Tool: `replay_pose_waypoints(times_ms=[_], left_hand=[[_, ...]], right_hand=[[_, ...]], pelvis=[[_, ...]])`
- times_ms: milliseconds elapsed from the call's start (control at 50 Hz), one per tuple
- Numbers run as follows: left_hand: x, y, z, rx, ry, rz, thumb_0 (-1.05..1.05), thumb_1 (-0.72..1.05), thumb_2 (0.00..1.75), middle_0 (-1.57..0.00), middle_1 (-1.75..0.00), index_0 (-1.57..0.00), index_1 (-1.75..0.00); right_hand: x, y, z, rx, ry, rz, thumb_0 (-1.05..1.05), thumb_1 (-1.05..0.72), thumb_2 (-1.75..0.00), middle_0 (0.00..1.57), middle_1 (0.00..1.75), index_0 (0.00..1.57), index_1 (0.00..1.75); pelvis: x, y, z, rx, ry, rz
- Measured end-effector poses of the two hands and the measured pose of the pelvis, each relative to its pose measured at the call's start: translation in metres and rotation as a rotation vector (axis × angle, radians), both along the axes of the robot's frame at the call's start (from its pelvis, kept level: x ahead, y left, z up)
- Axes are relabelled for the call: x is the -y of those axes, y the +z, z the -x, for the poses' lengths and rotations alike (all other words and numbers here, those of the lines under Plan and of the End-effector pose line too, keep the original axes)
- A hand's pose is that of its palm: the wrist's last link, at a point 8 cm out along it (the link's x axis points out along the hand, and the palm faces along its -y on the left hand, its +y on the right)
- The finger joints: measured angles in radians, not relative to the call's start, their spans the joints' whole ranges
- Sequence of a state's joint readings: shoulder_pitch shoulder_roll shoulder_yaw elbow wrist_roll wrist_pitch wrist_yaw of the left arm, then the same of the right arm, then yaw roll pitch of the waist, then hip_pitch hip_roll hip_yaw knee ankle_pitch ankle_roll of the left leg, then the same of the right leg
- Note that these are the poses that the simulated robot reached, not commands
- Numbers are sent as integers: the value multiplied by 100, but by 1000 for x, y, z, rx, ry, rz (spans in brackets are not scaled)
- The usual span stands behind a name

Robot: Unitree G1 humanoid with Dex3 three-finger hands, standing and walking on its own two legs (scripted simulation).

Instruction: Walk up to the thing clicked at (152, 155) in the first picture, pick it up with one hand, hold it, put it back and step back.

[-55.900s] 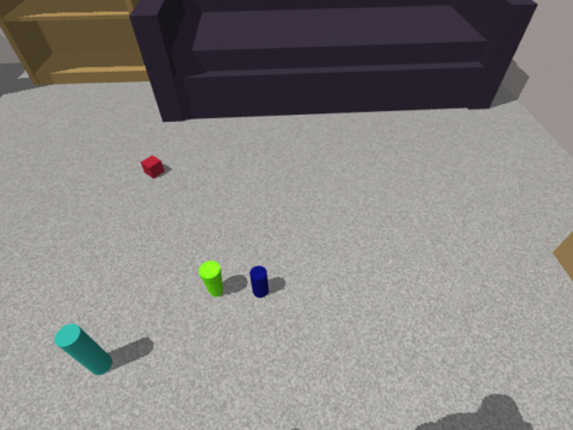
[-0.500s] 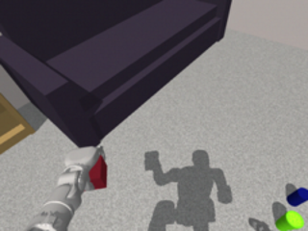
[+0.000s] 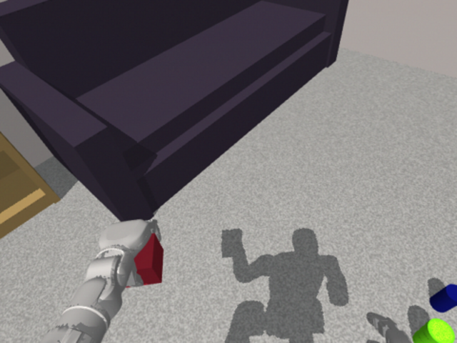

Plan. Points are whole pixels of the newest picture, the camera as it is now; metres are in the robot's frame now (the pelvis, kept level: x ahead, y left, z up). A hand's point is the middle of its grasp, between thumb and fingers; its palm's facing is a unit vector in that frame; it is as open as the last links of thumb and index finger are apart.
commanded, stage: hold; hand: left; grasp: from above
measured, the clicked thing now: (140, 260) +0.31 +0.21 -0.07
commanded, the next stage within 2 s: crouch in 0.80 s
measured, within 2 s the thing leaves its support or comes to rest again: neither
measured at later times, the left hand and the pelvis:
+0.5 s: hand (130, 259) +0.29 +0.22 -0.03, palm faces -0.43 -0.07 -0.90, open 10.6 cm; pelvis +0.00 +0.00 +0.01, yaw +0 degrees
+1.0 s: hand (132, 256) +0.30 +0.22 -0.03, palm faces -0.43 -0.06 -0.90, open 10.6 cm; pelvis +0.00 +0.00 +0.01, yaw +0 degrees
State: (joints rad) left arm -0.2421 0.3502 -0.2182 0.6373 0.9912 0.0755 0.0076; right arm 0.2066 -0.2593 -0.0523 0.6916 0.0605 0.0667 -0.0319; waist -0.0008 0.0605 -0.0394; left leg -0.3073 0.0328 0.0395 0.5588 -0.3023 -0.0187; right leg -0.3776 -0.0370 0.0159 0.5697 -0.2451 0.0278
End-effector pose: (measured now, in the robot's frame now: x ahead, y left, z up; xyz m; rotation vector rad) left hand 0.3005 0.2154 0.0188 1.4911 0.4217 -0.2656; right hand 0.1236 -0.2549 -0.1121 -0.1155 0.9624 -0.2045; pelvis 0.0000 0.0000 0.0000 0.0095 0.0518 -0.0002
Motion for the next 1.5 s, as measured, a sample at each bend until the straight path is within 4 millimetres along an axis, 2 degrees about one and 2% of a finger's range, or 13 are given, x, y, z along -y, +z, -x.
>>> replay_pose_waypoints(times_ms=[300, 460, 980, 1060, 1160, 1280, 1380, 1500], left_hand=[[-3, 12, 3, -6, -10, 2, 0, -15, 74, -56, -83, -59, -76], [-3, 11, 6, -12, -17, 3, 0, -15, 74, -56, -83, -60, -76], [-2, 9, -2, -4, -21, -4, 0, -14, 73, -56, -83, -60, -76], [-2, 3, -2, -9, -17, -9, 0, -14, 73, -55, -83, -59, -76], [-1, -17, 0, -24, -21, -14, 0, -14, 73, -56, -83, -60, -76], [-1, -58, -5, -31, -30, -43, 0, -13, 72, -55, -83, -59, -76], [1, -101, -21, -12, -44, -73, 0, -12, 71, -54, -83, -59, -76], [3, -163, -45, 4, -43, -86, 0, -11, 71, -54, -84, -58, -76]], right_hand=[[-6, 7, -8, 34, 6, -7, 1, -90, -90, 20, 29, 20, 30], [-8, 9, -8, 37, 10, -6, 1, -90, -90, 20, 29, 20, 30], [-5, 6, 3, -7, -4, -1, 1, -90, -90, 20, 29, 20, 30], [-4, 6, 2, -6, -4, -1, 1, -90, -90, 20, 29, 20, 30], [-2, 5, 5, -22, 3, 11, 1, -89, -90, 20, 29, 20, 30], [6, -11, 22, -89, 16, 46, 1, -89, -90, 20, 29, 20, 30], [17, -41, 50, -162, 2, 86, 1, -89, -90, 20, 29, 20, 30], [24, -91, 94, -260, -32, 128, 1, -90, -90, 20, 29, 20, 30]], pelvis=[[-1, 4, 0, 23, -5, -1], [-2, 5, 2, 28, -6, -1], [-2, 7, 0, 23, -8, 1], [-1, 6, 0, 19, -5, 0], [0, 3, 2, -4, 3, -1], [0, -12, 10, -90, 12, 3], [-1, -44, 19, -199, 18, 11], [-4, -95, 34, -332, 21, 22]])
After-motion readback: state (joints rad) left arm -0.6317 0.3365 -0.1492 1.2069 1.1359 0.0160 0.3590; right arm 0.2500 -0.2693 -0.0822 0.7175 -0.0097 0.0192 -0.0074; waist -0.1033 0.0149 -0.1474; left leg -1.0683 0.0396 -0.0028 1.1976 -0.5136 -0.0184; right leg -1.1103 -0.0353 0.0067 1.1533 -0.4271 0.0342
